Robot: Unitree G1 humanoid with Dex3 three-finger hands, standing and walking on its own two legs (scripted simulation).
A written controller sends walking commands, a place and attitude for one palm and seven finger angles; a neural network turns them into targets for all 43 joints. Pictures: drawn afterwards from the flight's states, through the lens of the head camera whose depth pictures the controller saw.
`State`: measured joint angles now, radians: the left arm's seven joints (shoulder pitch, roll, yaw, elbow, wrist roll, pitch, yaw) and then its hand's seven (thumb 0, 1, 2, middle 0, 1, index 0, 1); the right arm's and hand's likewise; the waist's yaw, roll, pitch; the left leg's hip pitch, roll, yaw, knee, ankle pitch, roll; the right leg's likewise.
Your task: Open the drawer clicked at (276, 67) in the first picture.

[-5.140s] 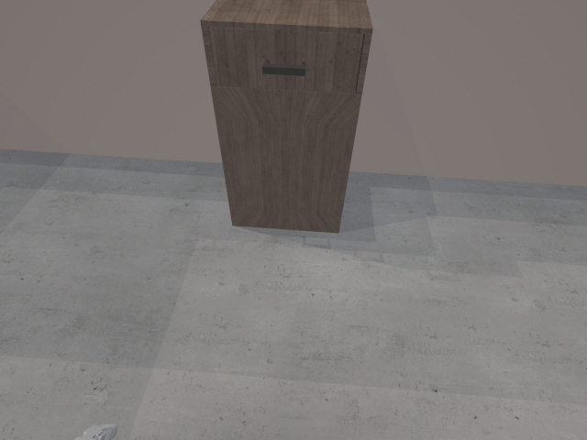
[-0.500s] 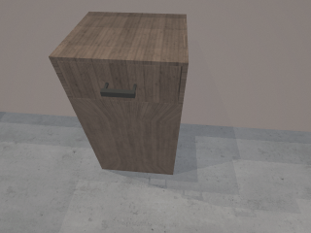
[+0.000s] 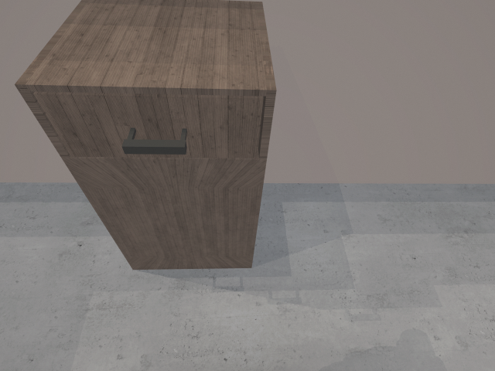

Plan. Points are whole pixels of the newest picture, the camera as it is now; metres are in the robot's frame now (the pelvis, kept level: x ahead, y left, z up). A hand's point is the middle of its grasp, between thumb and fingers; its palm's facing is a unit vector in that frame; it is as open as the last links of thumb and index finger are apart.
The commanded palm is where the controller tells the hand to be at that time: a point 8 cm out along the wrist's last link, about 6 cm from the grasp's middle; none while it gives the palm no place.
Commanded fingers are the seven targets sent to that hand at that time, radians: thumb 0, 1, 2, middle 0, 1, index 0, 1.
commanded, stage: come to a stop and stand still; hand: left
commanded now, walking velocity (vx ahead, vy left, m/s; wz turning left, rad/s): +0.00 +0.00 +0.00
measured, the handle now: (156, 139) +0.57 +0.20 +0.01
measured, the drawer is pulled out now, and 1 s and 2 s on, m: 0.00 0.00 0.00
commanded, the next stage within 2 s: look again from close up in 0.38 s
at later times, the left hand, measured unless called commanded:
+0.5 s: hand out of the picture +0.06 +0.17 -0.17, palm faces +0.07 -0.97 -0.24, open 7.3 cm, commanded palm none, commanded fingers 0.00 0.90 0.90 -0.20 -0.30 -0.20 -0.30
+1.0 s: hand out of the picture +0.01 +0.20 -0.18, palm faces +0.02 -0.98 -0.20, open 7.4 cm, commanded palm none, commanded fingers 0.00 0.90 0.90 -0.20 -0.30 -0.20 -0.30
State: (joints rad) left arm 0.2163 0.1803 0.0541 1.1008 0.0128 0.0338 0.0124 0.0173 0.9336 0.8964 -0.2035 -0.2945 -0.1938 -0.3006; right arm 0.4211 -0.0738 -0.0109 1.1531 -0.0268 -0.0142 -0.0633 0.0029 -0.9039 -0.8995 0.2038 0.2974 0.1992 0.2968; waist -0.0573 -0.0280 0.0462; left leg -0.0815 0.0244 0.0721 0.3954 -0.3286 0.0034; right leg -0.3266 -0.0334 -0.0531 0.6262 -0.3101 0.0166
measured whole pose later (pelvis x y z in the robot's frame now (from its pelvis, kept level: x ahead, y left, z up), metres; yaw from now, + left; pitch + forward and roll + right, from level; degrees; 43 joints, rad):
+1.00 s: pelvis +0.00 +0.02 +0.00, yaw +0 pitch -1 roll +0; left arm 0.30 0.16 -0.01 1.07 0.02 0.00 0.03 0.01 0.90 0.90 -0.20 -0.29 -0.19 -0.30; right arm 0.32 -0.17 0.01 1.06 -0.01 0.00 -0.02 0.01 -0.92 -0.90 0.20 0.30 0.20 0.30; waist 0.00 0.00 0.02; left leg -0.19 -0.01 0.11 0.47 -0.27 0.04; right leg -0.22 -0.07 -0.05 0.49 -0.25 0.03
